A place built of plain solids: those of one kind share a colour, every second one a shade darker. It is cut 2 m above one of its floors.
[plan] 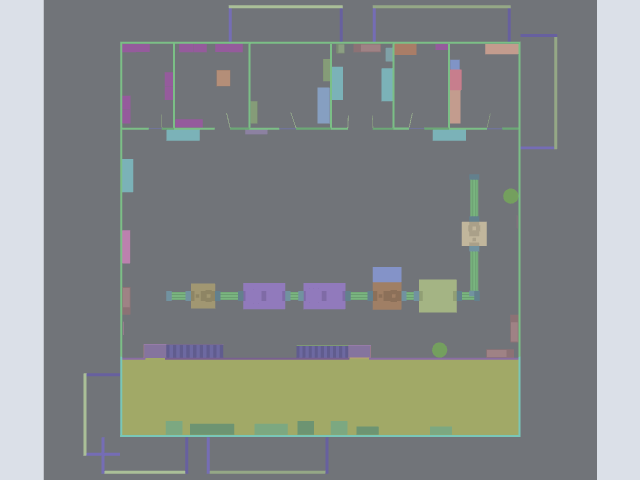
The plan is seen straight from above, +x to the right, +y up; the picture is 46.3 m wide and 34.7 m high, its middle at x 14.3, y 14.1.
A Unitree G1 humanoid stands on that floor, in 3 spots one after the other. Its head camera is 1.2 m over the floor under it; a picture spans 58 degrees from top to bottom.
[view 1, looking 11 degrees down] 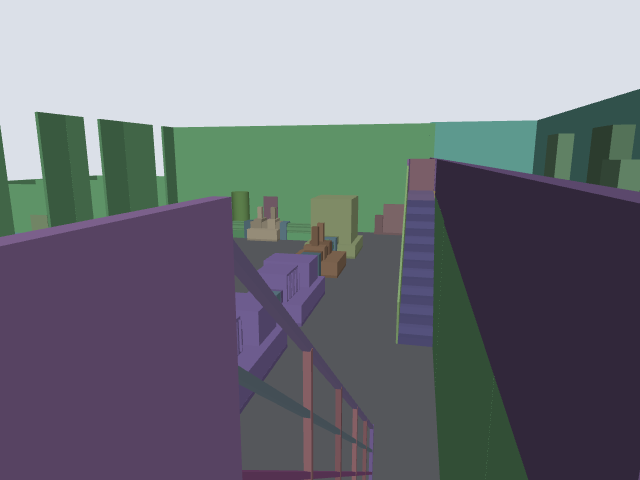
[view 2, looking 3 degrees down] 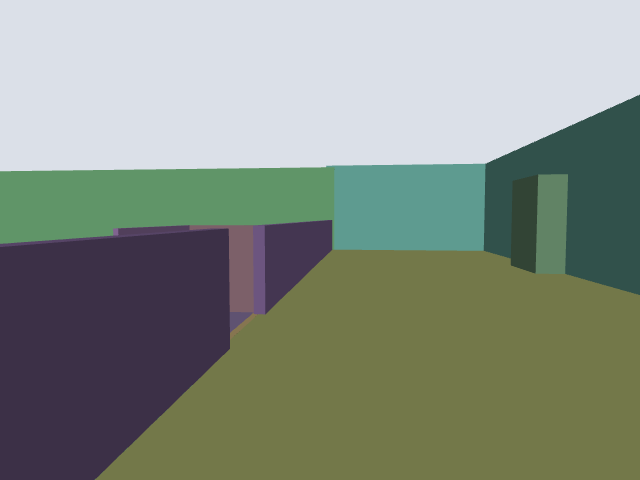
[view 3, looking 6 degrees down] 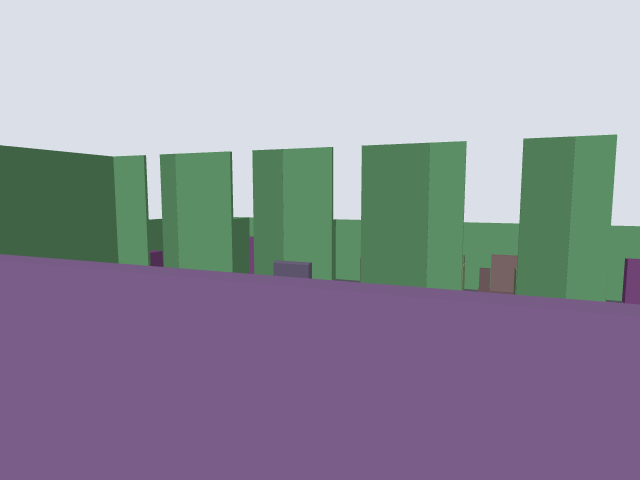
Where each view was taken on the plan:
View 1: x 2.19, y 6.05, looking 13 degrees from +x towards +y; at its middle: manifold_valves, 18.10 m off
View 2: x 12.64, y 4.22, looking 6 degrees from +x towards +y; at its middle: mezz_parapet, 11.75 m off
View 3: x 17.34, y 6.02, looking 112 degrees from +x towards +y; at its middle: wall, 17.41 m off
